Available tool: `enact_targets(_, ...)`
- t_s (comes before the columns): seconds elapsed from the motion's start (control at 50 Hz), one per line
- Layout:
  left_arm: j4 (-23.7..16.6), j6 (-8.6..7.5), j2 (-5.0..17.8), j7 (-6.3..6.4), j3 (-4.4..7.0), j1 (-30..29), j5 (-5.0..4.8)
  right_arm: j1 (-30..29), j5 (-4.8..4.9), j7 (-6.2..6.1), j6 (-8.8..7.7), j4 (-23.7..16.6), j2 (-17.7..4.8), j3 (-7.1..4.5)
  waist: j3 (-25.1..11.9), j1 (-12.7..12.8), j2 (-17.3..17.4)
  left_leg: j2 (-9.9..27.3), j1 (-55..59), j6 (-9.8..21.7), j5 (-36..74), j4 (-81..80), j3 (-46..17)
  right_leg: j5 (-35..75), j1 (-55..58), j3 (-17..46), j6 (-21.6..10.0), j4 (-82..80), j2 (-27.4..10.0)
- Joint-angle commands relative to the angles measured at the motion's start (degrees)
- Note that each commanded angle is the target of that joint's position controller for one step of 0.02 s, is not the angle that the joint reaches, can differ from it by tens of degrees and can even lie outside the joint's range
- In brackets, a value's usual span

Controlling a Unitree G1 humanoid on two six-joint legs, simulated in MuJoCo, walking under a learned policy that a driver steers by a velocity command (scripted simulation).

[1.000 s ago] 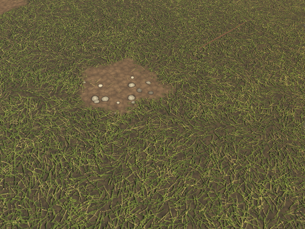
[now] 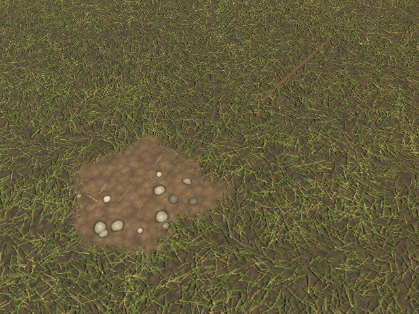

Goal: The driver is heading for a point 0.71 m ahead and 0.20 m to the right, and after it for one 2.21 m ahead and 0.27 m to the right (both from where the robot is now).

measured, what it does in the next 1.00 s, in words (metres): walks ahead, turning right: left foot, then right foot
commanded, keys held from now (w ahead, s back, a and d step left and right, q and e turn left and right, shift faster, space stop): w+e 0.44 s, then e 0.42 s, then w+e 0.06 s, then w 0.08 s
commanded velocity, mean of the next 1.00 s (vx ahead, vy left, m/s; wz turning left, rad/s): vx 0.35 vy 0.00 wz -0.57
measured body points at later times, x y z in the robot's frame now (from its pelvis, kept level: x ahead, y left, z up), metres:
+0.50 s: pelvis +0.26 +0.04 +0.00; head +0.29 +0.04 +0.45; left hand +0.49 +0.23 -0.12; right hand +0.18 -0.22 -0.13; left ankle +0.22 +0.14 -0.75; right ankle +0.33 -0.12 -0.68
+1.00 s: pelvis +0.38 -0.04 -0.01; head +0.40 -0.08 +0.44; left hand +0.60 +0.15 -0.12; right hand +0.35 -0.33 -0.14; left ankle +0.52 +0.09 -0.68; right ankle +0.41 -0.11 -0.75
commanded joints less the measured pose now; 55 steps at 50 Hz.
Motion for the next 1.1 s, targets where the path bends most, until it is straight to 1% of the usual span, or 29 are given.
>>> enact_targets(0.02,-2.81,-0.3,8.99,0.39,1.82,3.24,0.32,-7.14,0.46,0.07,-0.87,-5.97,-3.85,-0.45,1.18,0.33,-6.08,-2.59,-0.29,-0.31,1.36,-3.85,1.72,17.46,0.27,12.39,-7.7,-1.83,-14.7)
enact_targets(0.08,-4.21,-0.04,10.48,0.97,2.42,1.49,0.73,-6.25,0.82,-0.01,-1.69,-7.29,-5.22,-0.67,0.53,-1.13,-7.19,-3.74,5.74,0.87,-1.98,-9.33,0.79,21.35,1.12,14.32,-5.76,2.31,-15.34)
enact_targets(0.12,-5.52,-0.14,12.17,0.94,3.04,-1.64,0.66,1.62,0.92,-0.59,-2.49,-5.57,-7.05,-1.48,-2.15,-5.02,-7.13,-5.89,18.43,2.3,-5.45,-13.63,1.66,26.38,-2.04,14.62,-3.65,8.94,-14.2)
enact_targets(0.14,-5.95,-0.45,11.72,0.52,2.99,-2.34,0.33,9.28,0.44,-1.23,-3.3,-3.47,-8.98,-2.32,-6.43,-8.49,-3.67,-4.88,28.97,3.73,-4.7,-16.93,0.98,26.52,-4.7,12.1,-2.35,19.12,-10.55)
enact_targets(0.16,-8.2,-0.87,8.44,0.22,2.16,-2.68,-0.36,18.83,-1.08,-2.13,-3.91,-2.93,-13.39,-3.38,-15.16,-11.86,2.69,7.5,42.21,6.54,-14.58,-18.4,-10.8,14.19,-12.04,7.95,-0.98,34.86,-6.48)
enact_targets(0.18,-10.08,-0.66,3.29,0.33,1.22,3.78,-2.43,19.59,-2.04,-2.17,-3.19,-3.12,-18.72,-4.45,-20.64,-8.11,16.75,21.28,54.3,12.58,-18.11,-24.73,-35.74,-19.9,-29.69,1.54,0.69,49.42,1.62)
enact_targets(0.2,-8.57,0.38,8.06,0.78,1.76,3.64,-0.75,16.21,-1.38,-2.0,-2.21,-3.63,-14.19,-4.0,-16.6,-6.41,9.59,20.49,48.62,13.58,-26.1,-26.32,-39.34,-17.74,-34.89,2.03,-0.01,56.39,-3.62)
enact_targets(0.22,-8.62,0.74,8.81,0.33,1.97,-0.4,0.19,12.07,-0.8,-1.79,-2.12,-4.74,-8.65,-2.6,-8.69,-6.04,2.23,17.27,40.63,12.11,-25.43,-27.1,-29.96,-11.72,-35.04,2.02,0.0,56.68,-6.15)
enact_targets(0.24,-9.2,0.83,7.71,-0.29,1.83,-3.32,0.38,10.14,-0.63,-1.59,-2.29,-4.54,-6.35,-1.92,-4.7,-5.49,0.06,14.19,34.79,10.92,-17.28,-28.17,-21.14,-7.82,-33.59,1.59,0.53,54.51,-7.99)
enact_targets(0.28,-9.86,2.07,6.93,-1.44,1.86,-4.82,1.5,11.48,-0.26,-1.79,-2.86,-3.19,-5.26,-1.48,-2.71,-4.47,3.93,10.23,30.34,8.87,-6.2,-29.53,-10.74,-5.51,-31.26,0.71,1.6,52.07,-9.82)
enact_targets(0.34,-11.66,3.56,6.16,-2.42,1.57,-7.73,1.52,14.9,0.75,-1.42,-4.34,-1.59,-6.05,-1.79,-3.01,-3.94,3.99,10.0,31.1,9.45,6.31,-30.15,-4.31,-2.6,-33.53,-0.41,2.42,52.07,-10.08)
enact_targets(0.38,-13.27,3.91,6.1,-2.99,1.28,-11.53,1.7,16.51,0.86,-1.35,-4.61,-1.03,-6.51,-1.99,-2.3,-4.28,3.31,10.29,32.18,10.08,8.95,-31.08,-0.92,0.64,-36.98,-0.95,2.95,50.66,-10.82)
enact_targets(0.44,-15.8,3.84,5.74,-3.71,0.64,-17.74,1.55,18.38,0.67,-1.35,-4.42,-0.15,-6.47,-1.96,-0.25,-5.16,2.96,9.22,32.43,10.07,10.02,-32.25,4.25,6.2,-38.8,-2.59,3.66,43.09,-11.02)
enact_targets(0.54,-18.54,3.19,4.12,-4.26,-0.8,-24.13,1.71,19.36,1.18,-2.06,-3.62,0.62,-8.98,-2.42,1.15,-6.06,3.73,8.09,32.16,8.02,28.91,-26.92,13.09,10.72,-27.99,-9.7,2.45,24.26,-8.29)
enact_targets(0.6,-18.23,3.0,6.32,-3.71,-0.1,-20.35,2.39,20.0,1.45,-2.89,-2.24,1.03,-11.0,-3.08,-2.1,-4.72,5.38,8.78,36.89,6.88,41.35,-16.85,14.45,4.63,-22.06,-11.32,-0.21,19.92,-4.73)
enact_targets(0.62,-17.21,2.61,7.39,-3.36,0.43,-16.05,2.62,19.87,1.54,-3.1,-1.57,0.95,-11.6,-3.3,-4.54,-3.08,4.98,8.76,37.1,6.69,42.15,-9.38,14.62,3.56,-17.56,-11.04,-1.44,17.59,-3.13)
enact_targets(0.64,-15.12,1.87,8.48,-2.61,1.15,-9.48,3.11,19.26,1.91,-3.04,-1.01,0.49,-11.82,-3.38,-8.58,-0.11,2.51,7.68,34.56,5.36,35.45,1.89,15.3,8.61,-9.14,-10.18,-2.78,11.88,-1.84)
enact_targets(0.66,-14.12,1.2,12.86,-1.55,2.39,-4.81,3.58,20.72,1.84,-2.77,-0.92,-0.81,-10.98,-3.23,-13.18,1.58,-3.49,5.14,23.63,3.01,13.48,17.49,15.57,25.91,3.38,-1.51,-5.05,11.24,-9.48)
enact_targets(0.68,-15.78,1.52,19.77,-0.99,3.89,-7.03,2.58,26.95,2.14,-2.16,-0.44,-3.75,-4.28,-1.82,-19.8,-4.42,-14.57,-4.16,2.58,0.03,-38.2,38.3,13.01,64.27,21.0,21.33,-15.04,18.94,-28.58)
enact_targets(0.7,-16.83,2.72,19.28,-0.37,4.39,-1.89,-0.49,23.52,0.88,-2.19,0.38,-3.94,-8.18,-2.39,-26.88,0.7,-6.13,-4.62,1.69,-0.2,-34.16,42.17,2.26,62.44,19.31,25.2,-18.33,14.84,-29.09)
enact_targets(0.72,-17.1,3.39,16.86,0.17,3.74,-6.77,-0.63,19.77,1.39,-2.26,0.7,-4.77,-7.23,-2.17,-19.21,-1.2,-4.82,-2.37,-0.77,-0.19,-28.38,41.44,0.83,52.56,12.38,19.9,-17.23,11.65,-26.95)
enact_targets(0.74,-17.61,3.84,12.96,0.36,2.66,-11.08,-1.03,17.16,1.0,-2.37,0.71,-4.96,-7.27,-1.97,-11.71,-2.73,-2.98,-0.71,-0.41,-0.22,-24.37,36.23,0.79,43.93,3.45,16.2,-14.52,8.16,-23.23)
enact_targets(0.76,-17.65,4.04,10.91,0.59,2.0,-13.34,-1.12,16.18,0.11,-2.47,1.26,-5.14,-7.62,-2.13,-7.64,-4.6,-3.24,0.2,1.05,-0.31,-22.52,32.22,0.41,38.76,-2.15,14.25,-11.88,6.15,-19.82)
enact_targets(0.8,-18.04,4.03,9.88,0.6,1.55,-14.62,-0.53,18.45,-0.73,-2.38,3.34,-4.85,-7.65,-2.27,-7.11,-6.55,-4.34,-0.3,6.19,-0.65,-20.26,28.45,0.62,34.54,-9.03,11.81,-9.81,4.01,-16.6)
enact_targets(0.86,-18.0,3.48,12.74,0.15,2.5,-13.29,0.23,17.69,-0.29,-2.24,4.51,-5.57,-6.66,-2.09,-8.81,-6.72,-3.92,-1.38,7.04,-0.72,-17.64,24.71,0.21,28.57,-10.93,12.33,-8.62,2.91,-14.95)
enact_targets(0.92,-18.1,3.97,12.77,0.16,2.67,-11.81,0.13,12.98,-0.93,-1.76,4.73,-7.31,-7.34,-2.26,-8.04,-4.93,-6.32,-1.13,3.89,-1.28,-14.31,19.41,-0.89,-4.36,-11.06,17.53,-7.95,-2.3,-13.06)
enact_targets(0.96,-17.9,4.05,12.57,0.04,2.6,-10.43,0.31,10.76,-0.89,-1.45,4.56,-7.83,-7.9,-2.44,-6.1,-3.84,-7.76,-1.33,0.95,-1.6,-12.9,15.55,-1.04,-15.07,-9.15,21.14,-7.86,-5.11,-13.84)
enact_targets(1.04,-15.96,3.08,12.18,0.08,2.38,-5.88,0.46,7.95,-0.75,-1.15,3.16,-8.26,-6.96,-2.06,-4.71,-1.92,-7.0,-1.48,0.26,-0.98,-11.18,7.91,-0.83,-15.47,-4.71,22.76,-7.38,-6.27,-15.29)
enact_targets(1.1,-14.82,2.68,11.71,0.25,2.01,-4.76,0.87,7.12,-0.19,-1.24,2.29,-8.46,-6.11,-1.59,-3.04,-1.57,-6.7,-3.05,4.49,0.13,-13.79,2.65,0.16,-6.99,-5.44,20.0,-7.69,-4.24,-14.4)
